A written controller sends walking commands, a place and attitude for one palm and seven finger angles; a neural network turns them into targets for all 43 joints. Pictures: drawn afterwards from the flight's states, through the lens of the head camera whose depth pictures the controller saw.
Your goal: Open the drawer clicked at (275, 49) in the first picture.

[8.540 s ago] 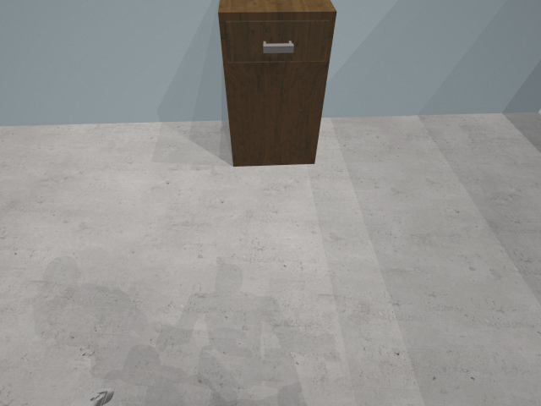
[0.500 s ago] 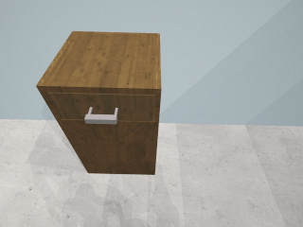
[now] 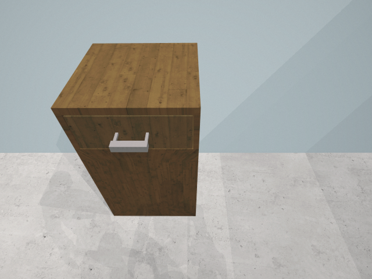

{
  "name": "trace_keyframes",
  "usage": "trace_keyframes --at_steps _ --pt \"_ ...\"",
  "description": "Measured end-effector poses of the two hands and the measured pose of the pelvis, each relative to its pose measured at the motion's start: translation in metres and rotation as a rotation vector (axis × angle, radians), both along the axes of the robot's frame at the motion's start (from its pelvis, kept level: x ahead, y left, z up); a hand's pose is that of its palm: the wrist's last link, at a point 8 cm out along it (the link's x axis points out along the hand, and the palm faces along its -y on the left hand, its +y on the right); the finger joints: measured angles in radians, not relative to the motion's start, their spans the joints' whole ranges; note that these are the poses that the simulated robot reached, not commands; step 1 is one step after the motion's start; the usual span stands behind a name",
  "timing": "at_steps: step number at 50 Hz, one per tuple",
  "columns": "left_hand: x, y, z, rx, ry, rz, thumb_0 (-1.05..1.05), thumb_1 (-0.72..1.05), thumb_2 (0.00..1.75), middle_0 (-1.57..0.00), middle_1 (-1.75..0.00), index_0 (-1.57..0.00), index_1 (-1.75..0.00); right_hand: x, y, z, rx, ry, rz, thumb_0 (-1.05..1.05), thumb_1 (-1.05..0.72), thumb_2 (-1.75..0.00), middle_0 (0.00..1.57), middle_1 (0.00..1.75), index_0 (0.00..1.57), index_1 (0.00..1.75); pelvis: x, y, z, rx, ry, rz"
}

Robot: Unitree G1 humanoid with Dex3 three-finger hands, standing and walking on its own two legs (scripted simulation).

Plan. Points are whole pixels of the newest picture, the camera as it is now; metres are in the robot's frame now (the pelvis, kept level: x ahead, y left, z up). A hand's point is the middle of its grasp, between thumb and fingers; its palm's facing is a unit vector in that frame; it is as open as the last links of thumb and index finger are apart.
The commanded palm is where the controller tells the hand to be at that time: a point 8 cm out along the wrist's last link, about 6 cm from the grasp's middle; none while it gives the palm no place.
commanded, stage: look again from close up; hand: left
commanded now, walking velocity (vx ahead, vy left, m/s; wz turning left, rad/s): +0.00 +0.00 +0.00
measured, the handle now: (130, 140) +0.55 +0.22 -0.09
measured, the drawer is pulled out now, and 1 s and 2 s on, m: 0.00 0.00 0.00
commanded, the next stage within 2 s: raise the hand with hooked fingers in 0.20 s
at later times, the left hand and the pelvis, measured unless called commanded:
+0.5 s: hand (100, 267) +0.16 +0.20 -0.06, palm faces -0.08 -0.70 -0.71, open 7.5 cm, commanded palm +0.11 +0.22 -0.04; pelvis -0.02 +0.00 -0.01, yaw -1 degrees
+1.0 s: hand (93, 235) +0.21 +0.22 -0.02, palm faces +0.15 -0.03 -0.99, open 10.2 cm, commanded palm +0.17 +0.22 +0.03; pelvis -0.03 -0.04 -0.04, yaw +0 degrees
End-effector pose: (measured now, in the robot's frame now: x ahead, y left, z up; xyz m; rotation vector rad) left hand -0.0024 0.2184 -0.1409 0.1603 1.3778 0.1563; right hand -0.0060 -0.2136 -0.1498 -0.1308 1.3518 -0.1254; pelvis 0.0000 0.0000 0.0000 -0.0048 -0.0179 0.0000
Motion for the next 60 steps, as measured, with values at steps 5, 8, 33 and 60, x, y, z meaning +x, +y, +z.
trace_keyframes --at_steps 5,8,33,60 --pt "0.002 0.003 0.001 0.003 -0.015 -0.005 0.0 0.92 0.9 -0.19 -0.3 -0.2 -0.3 -0.005 0.004 0.0 0.007 0.002 0.001 0.01 -0.91 -0.9 0.19 0.3 0.2 0.3 -0.003 0.001 0.001 0.005 -0.007 -0.006" --pt "0.001 0.003 0.002 0.001 -0.009 -0.008 0.0 0.92 0.9 -0.19 -0.3 -0.2 -0.3 -0.011 0.005 0.001 0.012 0.015 0.0 0.0 -0.91 -0.9 0.19 0.3 0.2 0.3 -0.004 0.001 0.002 0.007 -0.005 -0.008" --pt "0.182 -0.034 0.157 0.888 -0.915 -0.909 0.0 0.69 0.8 -0.21 -0.44 -0.21 -0.45 0.174 -0.066 0.072 -0.096 -0.705 0.103 0.01 -0.91 -0.9 0.19 0.3 0.2 0.3 -0.026 -0.019 -0.018 0.056 0.156 -0.085" --pt "0.212 -0.01 0.186 1.046 -0.811 -0.997 0.0 0.05 0.54 -0.27 -0.85 -0.28 -0.85 0.149 -0.032 0.025 -0.005 -0.427 0.123 0.01 -0.9 -0.9 0.2 0.3 0.21 0.3 -0.015 -0.024 -0.017 0.034 0.154 -0.039"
